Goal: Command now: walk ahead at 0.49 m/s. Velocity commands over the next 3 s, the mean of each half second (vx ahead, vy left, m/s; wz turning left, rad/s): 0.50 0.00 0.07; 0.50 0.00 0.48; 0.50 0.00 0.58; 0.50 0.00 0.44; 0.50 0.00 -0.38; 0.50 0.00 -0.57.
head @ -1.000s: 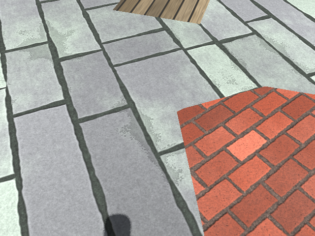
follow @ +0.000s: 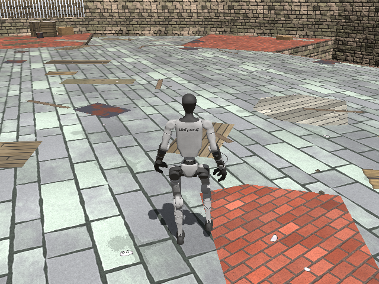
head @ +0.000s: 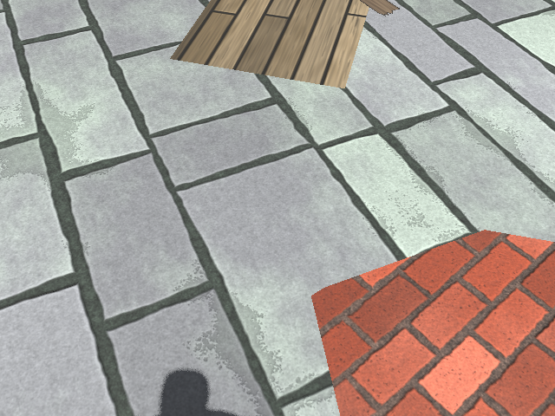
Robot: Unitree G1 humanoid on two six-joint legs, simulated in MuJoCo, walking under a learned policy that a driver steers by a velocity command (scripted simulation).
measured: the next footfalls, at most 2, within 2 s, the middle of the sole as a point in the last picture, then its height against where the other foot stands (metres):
right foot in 0.28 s outside the picture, level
left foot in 0.82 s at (232, 370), level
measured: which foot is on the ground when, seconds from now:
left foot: down 0.00-0.30, up 0.32-0.80, down 0.82-1.00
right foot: up 0.00-0.26, down 0.28-0.84, up 0.86-1.00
